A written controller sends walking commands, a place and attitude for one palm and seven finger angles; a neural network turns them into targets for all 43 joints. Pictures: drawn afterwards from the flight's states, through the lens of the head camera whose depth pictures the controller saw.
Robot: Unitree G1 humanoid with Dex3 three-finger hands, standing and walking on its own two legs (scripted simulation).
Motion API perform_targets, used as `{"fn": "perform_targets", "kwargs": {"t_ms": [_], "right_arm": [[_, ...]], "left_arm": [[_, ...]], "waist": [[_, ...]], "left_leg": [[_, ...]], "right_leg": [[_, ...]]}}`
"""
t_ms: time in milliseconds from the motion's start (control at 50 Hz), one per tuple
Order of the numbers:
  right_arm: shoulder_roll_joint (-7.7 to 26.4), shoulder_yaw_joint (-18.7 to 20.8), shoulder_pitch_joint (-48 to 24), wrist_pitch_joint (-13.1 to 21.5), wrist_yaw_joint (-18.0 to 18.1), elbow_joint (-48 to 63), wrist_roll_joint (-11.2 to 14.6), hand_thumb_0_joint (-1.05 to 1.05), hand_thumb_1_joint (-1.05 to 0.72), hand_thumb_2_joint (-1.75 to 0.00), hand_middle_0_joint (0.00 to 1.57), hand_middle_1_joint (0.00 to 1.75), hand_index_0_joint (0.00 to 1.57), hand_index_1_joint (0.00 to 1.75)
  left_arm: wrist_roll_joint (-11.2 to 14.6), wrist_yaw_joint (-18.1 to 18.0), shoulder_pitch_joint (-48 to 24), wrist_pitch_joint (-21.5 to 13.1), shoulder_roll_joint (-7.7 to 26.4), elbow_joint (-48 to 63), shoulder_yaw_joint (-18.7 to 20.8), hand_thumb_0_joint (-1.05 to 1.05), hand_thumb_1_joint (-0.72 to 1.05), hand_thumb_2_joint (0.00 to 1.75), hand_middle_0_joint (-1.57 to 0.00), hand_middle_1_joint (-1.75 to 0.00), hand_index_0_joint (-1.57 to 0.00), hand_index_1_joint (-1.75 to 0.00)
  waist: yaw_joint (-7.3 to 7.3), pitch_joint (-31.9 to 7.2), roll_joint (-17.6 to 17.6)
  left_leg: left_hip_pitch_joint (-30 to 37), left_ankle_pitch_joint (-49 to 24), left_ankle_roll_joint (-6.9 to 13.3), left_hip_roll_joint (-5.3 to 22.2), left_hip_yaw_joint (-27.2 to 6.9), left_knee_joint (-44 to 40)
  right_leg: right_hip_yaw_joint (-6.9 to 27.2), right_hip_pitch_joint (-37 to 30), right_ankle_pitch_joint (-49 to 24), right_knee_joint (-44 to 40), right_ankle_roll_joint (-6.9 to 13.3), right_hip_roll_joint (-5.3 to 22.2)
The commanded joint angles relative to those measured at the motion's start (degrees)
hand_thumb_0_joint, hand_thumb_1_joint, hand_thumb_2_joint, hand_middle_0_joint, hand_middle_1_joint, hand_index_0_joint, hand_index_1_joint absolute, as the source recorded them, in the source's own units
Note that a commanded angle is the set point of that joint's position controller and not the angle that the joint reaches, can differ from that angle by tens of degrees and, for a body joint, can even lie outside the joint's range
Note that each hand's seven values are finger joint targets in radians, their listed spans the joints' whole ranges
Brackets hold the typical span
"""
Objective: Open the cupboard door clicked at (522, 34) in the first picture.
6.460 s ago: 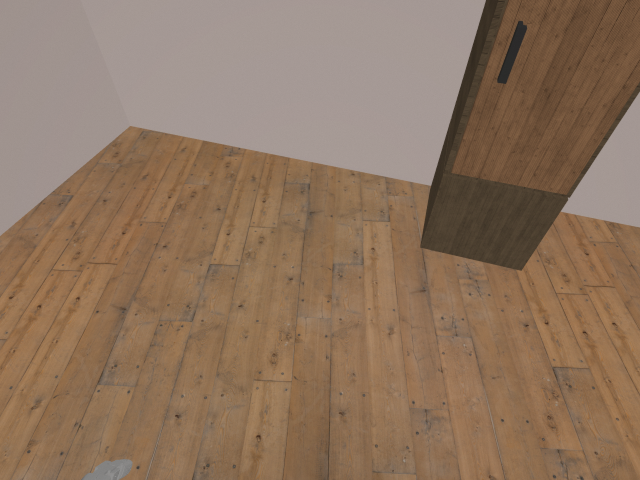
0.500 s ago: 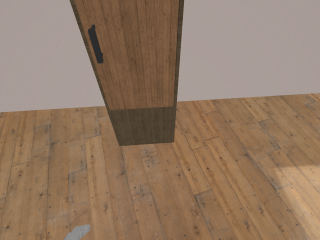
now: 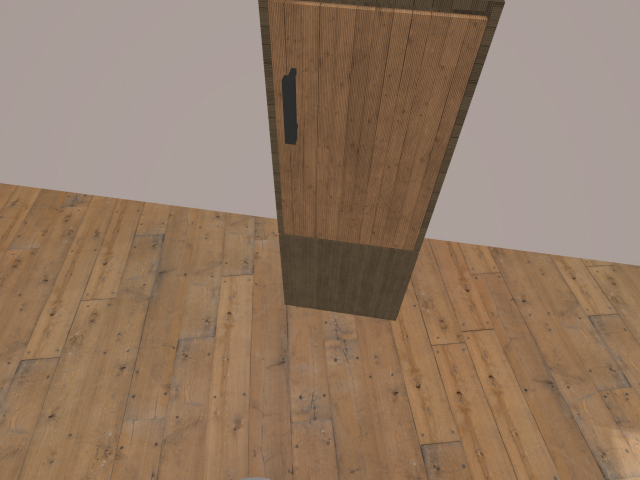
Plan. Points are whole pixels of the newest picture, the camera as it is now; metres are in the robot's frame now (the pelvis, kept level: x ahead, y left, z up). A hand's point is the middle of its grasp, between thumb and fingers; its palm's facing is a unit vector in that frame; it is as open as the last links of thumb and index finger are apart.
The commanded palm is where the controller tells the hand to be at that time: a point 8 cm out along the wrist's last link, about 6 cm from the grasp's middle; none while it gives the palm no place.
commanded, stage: take the last steps up to it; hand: left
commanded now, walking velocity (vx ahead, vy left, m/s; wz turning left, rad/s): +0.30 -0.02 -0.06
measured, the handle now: (292, 106) +0.75 +0.16 +0.07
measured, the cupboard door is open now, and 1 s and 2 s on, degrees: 0 0 0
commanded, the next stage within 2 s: come to a stop and stand still in 0.40 s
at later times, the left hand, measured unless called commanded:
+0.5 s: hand (216, 382) +0.28 +0.21 -0.17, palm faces -0.07 -0.98 -0.18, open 7.4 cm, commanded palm none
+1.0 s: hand (203, 364) +0.31 +0.25 -0.18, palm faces -0.02 -0.97 -0.25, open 7.3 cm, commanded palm none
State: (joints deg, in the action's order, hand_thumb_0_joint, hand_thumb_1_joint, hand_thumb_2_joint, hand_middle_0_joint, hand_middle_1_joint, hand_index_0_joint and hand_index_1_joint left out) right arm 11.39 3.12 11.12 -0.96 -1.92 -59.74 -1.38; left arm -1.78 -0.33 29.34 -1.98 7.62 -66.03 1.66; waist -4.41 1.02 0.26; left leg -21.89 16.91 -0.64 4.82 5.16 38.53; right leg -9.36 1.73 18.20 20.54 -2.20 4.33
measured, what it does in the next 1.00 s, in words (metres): walks ahead: left foot, then right foot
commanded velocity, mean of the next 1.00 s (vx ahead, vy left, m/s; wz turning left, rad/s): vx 0.00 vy -0.01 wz -0.04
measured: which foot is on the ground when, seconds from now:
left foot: up 0.00-0.02, down 0.04-0.58, up 0.60-1.00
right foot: down 0.00-0.04, up 0.06-0.56, down 0.58-1.00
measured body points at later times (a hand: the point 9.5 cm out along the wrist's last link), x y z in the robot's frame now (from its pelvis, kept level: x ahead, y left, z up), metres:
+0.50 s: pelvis +0.16 +0.04 +0.00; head +0.19 +0.04 +0.45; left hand +0.28 +0.26 -0.15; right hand +0.07 -0.16 -0.15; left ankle +0.05 +0.12 -0.74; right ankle +0.25 -0.09 -0.70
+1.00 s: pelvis +0.20 +0.05 -0.01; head +0.23 +0.05 +0.43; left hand +0.31 +0.30 -0.16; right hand +0.28 -0.20 -0.16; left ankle +0.20 +0.18 -0.72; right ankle +0.28 -0.08 -0.74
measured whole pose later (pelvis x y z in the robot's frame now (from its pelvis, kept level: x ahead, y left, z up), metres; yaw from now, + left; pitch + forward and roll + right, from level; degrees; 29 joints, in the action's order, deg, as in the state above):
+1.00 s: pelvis +0.20 +0.05 -0.01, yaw -4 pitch -1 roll +0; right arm 11.6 3.8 6.9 -1.9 0.6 -55.6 -0.6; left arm -2.0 -1.8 6.9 2.3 11.2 -55.0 3.6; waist -1.0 5.1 0.2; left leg -19.5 23.6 -2.2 1.6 0.8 45.3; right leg -5.9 22.4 7.8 31.0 0.4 4.0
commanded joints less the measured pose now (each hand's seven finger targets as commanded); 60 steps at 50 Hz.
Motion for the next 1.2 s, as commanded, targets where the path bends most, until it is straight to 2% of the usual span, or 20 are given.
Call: {"fn": "perform_targets", "kwargs": {"t_ms": [0, 20, 40, 60, 120, 200, 440, 500, 540, 560, 580, 600, 680, 860, 960, 980, 1020, 1040, 1100, 1180], "right_arm": [[4.4, 0.6, 9.0, 3.6, 1.3, 0.2, 0.3, 0.0, -0.9, -0.9, 0.2, 0.3, 0.2, 0.3], [10.6, 2.2, 15.9, 4.1, 1.9, -1.6, -0.2, 0.0, -0.9, -0.9, 0.2, 0.3, 0.2, 0.3], [13.5, 2.7, 21.2, 3.8, 2.5, -2.4, 0.0, 0.0, -0.9, -0.9, 0.2, 0.3, 0.2, 0.3], [12.7, 2.4, 18.1, 3.2, 2.7, -2.0, 0.0, 0.0, -0.9, -0.9, 0.2, 0.3, 0.2, 0.3], [4.4, 0.2, 8.5, 4.2, 3.2, -0.1, 0.4, 0.0, -0.9, -0.9, 0.2, 0.3, 0.2, 0.3], [1.5, -0.1, 9.6, 5.6, 3.7, -0.1, 0.5, 0.0, -0.9, -0.9, 0.2, 0.3, 0.2, 0.3], [3.4, -0.2, 17.6, 4.9, 4.3, -4.0, -0.6, 0.0, -0.9, -0.9, 0.2, 0.3, 0.2, 0.3], [4.6, 0.0, 16.8, 4.2, 4.5, -4.5, -0.2, 0.0, -0.9, -0.9, 0.2, 0.3, 0.2, 0.3], [3.7, -0.4, 16.0, 3.9, 4.4, -4.0, 0.9, 0.0, -0.9, -0.9, 0.2, 0.3, 0.2, 0.3], [1.2, -0.5, 18.0, 3.9, 4.1, -3.3, 1.9, 0.0, -0.9, -0.9, 0.2, 0.3, 0.2, 0.3], [0.9, -0.4, 18.6, 3.2, 4.5, -3.2, 2.6, 0.0, -0.9, -0.9, 0.2, 0.3, 0.2, 0.3], [0.5, -0.1, 16.6, 2.5, 4.7, -2.6, 2.6, 0.0, -0.9, -0.9, 0.2, 0.3, 0.2, 0.3], [-1.2, 0.3, 12.9, -1.4, 4.2, -2.8, 1.6, 0.0, -0.9, -0.9, 0.2, 0.3, 0.2, 0.3], [1.0, 1.5, 7.5, -2.8, 2.8, 2.1, 0.7, 0.0, -0.9, -0.9, 0.2, 0.3, 0.2, 0.3], [1.2, 0.7, 8.8, -0.4, 2.6, 2.9, 0.9, 0.0, -0.9, -0.9, 0.2, 0.3, 0.2, 0.3], [2.2, 0.7, 10.8, 0.1, 2.6, 2.4, 0.9, 0.0, -0.9, -0.9, 0.2, 0.3, 0.2, 0.3], [10.2, 1.8, 6.3, 0.9, 3.0, 5.4, -0.1, 0.0, -0.9, -0.9, 0.2, 0.3, 0.2, 0.3], [10.7, 1.2, 1.4, 0.6, 3.2, 7.1, -0.7, 0.0, -0.9, -0.9, 0.2, 0.3, 0.2, 0.3], [7.4, 0.1, -1.9, 1.2, 4.5, 6.6, -0.6, 0.0, -0.9, -0.9, 0.2, 0.3, 0.2, 0.3], [6.5, 0.3, 3.8, 2.0, 5.0, 4.2, 0.0, 0.0, -0.9, -0.9, 0.2, 0.3, 0.2, 0.3]], "left_arm": [[0.6, -0.6, -1.8, -1.0, 7.6, 2.1, 1.3, 0.0, 0.9, 0.9, -0.2, -0.3, -0.2, -0.3], [1.0, -0.2, -0.9, -0.9, 4.4, 3.1, 0.7, 0.0, 0.9, 0.9, -0.2, -0.3, -0.2, -0.3], [0.7, -0.3, -3.9, -0.9, 3.7, 5.3, 0.3, 0.0, 0.9, 0.9, -0.2, -0.3, -0.2, -0.3], [0.3, -0.5, -6.2, -0.5, 5.0, 5.9, 0.9, 0.0, 0.9, 0.9, -0.2, -0.3, -0.2, -0.3], [0.2, 0.6, -7.4, 0.1, 3.9, 3.6, 1.4, 0.0, 0.9, 0.9, -0.2, -0.3, -0.2, -0.3], [0.0, 0.5, -4.1, 1.3, 1.7, 2.9, 1.9, 0.0, 0.9, 0.9, -0.2, -0.3, -0.2, -0.3], [0.6, 0.9, -23.7, 1.3, 3.3, 10.7, 1.2, 0.0, 0.9, 0.9, -0.2, -0.3, -0.2, -0.3], [0.6, 0.4, -18.1, 0.5, 3.8, 9.3, 1.0, 0.0, 0.9, 0.9, -0.2, -0.3, -0.2, -0.3], [0.3, -0.4, -8.1, -0.7, 7.6, 6.3, 1.9, 0.0, 0.9, 0.9, -0.2, -0.3, -0.2, -0.3], [0.1, -1.4, -3.3, -1.6, 12.6, 4.9, 2.9, 0.0, 0.9, 0.9, -0.2, -0.3, -0.2, -0.3], [1.2, -1.5, -2.6, -1.4, 14.6, 4.3, 2.4, 0.0, 0.9, 0.9, -0.2, -0.3, -0.2, -0.3], [1.1, -2.1, -7.3, -0.9, 14.1, 6.2, 2.1, 0.0, 0.9, 0.9, -0.2, -0.3, -0.2, -0.3], [0.9, -2.9, -18.0, 1.0, 10.2, 9.4, 1.8, 0.0, 0.9, 0.9, -0.2, -0.3, -0.2, -0.3], [-0.1, -2.4, -22.1, 2.9, 12.3, 13.8, 3.5, 0.0, 0.9, 0.9, -0.2, -0.3, -0.2, -0.3], [-0.2, -2.0, -20.7, 3.5, 12.6, 13.9, 3.7, 0.0, 0.9, 0.9, -0.2, -0.3, -0.2, -0.3], [0.3, -1.8, -20.2, 3.9, 11.2, 13.7, 3.2, 0.0, 0.9, 0.9, -0.2, -0.3, -0.2, -0.3], [1.1, -1.6, -17.9, 4.5, 5.6, 14.6, 1.7, 0.0, 0.9, 0.9, -0.2, -0.3, -0.2, -0.3], [0.8, -1.4, -18.9, 4.7, 7.7, 14.3, 2.4, 0.0, 0.9, 0.9, -0.2, -0.3, -0.2, -0.3], [0.2, -0.2, -15.6, 4.9, 9.0, 10.7, 3.4, 0.0, 0.9, 0.9, -0.2, -0.3, -0.2, -0.3], [0.4, 0.2, -13.1, 4.2, 8.7, 8.3, 2.9, 0.0, 0.9, 0.9, -0.2, -0.3, -0.2, -0.3]], "waist": [[7.76, 0.1, 0.6], [10.04, -4.6, 15.7], [11.5, -4.2, 18.9], [10.41, -1.1, 13.0], [5.91, 6.7, 4.6], [3.48, 4.5, 5.2], [6.85, 7.5, 5.0], [4.17, 3.1, 6.2], [-0.45, -3.5, 1.8], [-1.08, -11.5, -6.8], [0.53, -17.0, -6.8], [1.96, -11.9, -4.3], [4.94, -2.6, -3.6], [4.96, -4.7, -12.4], [5.84, -6.2, -11.9], [7.01, -5.8, -7.3], [6.05, 1.3, 19.8], [5.12, 4.7, 14.1], [2.86, 5.7, 9.1], [4.41, 0.5, 7.8]], "left_leg": [[23.3, -3.2, 1.1, -1.1, 1.7, -14.1], [32.9, 2.4, 4.4, 11.9, -15.4, -17.7], [32.5, 3.9, 8.5, 20.0, -27.0, -25.4], [26.5, 10.2, 9.6, 21.1, -25.4, -27.4], [13.2, 0.0, 6.9, 14.9, -14.2, -29.6], [14.4, -18.2, 5.9, 10.8, -4.4, -28.8], [24.2, -45.1, 8.0, 12.2, -0.8, -21.8], [24.7, -56.7, 6.6, 10.7, 0.7, -12.4], [14.7, -46.5, 2.6, 6.9, 1.4, 1.3], [2.5, -14.3, -0.3, -0.6, 3.6, 16.4], [4.0, 19.7, -0.6, -3.9, -1.4, 26.8], [3.6, 18.8, 0.2, -3.4, -6.1, 27.2], [1.8, 14.2, -0.9, -2.2, -6.9, 29.8], [1.0, 8.2, -2.8, -3.5, -4.6, 19.8], [11.4, 1.6, -1.3, -4.1, -2.2, -4.5], [16.9, -3.1, -1.0, -3.0, -3.7, -13.2], [4.1, 6.4, 3.8, 16.4, -29.1, -29.9], [-4.2, 11.9, 7.6, 18.5, -29.9, -32.1], [2.2, 4.7, 4.8, 10.5, -19.3, -29.4], [15.8, -10.2, 5.5, 9.2, -14.1, -26.4]], "right_leg": [[5.3, 16.3, -6.7, 8.1, 5.7, 7.2], [0.5, 26.9, 4.8, 24.1, 2.9, 1.1], [1.9, 34.2, 16.1, 36.9, 2.2, -1.9], [6.0, 34.7, 14.7, 42.7, 3.4, 0.9], [7.9, 32.3, 0.9, 46.1, 2.7, 4.4], [7.3, 31.3, -6.3, 45.3, 1.2, 2.8], [3.3, 32.4, -5.9, 21.3, 3.1, 0.0], [0.3, 20.6, -6.9, 13.8, 4.7, -4.2], [4.1, 0.8, -32.0, 6.6, 5.2, -0.7], [20.2, -13.5, -66.9, 10.7, 11.9, 13.9], [23.3, -12.5, -84.3, 9.5, 19.0, 22.9], [19.8, -5.1, -77.3, 6.7, 19.0, 21.6], [14.0, 12.1, -54.6, 1.7, 14.2, 16.2], [12.6, 15.2, -27.7, -0.8, 12.3, 12.6], [13.9, 16.4, -9.5, 2.3, 9.1, 9.1], [12.5, 20.9, -1.3, 6.1, 6.5, 7.1], [7.4, 27.7, 12.7, 24.4, 0.7, -3.6], [12.5, 24.1, 9.6, 28.6, 1.0, -1.9], [13.9, 26.9, 1.0, 37.3, 0.4, -3.6], [12.8, 29.2, -1.5, 37.3, -1.3, -3.5]]}}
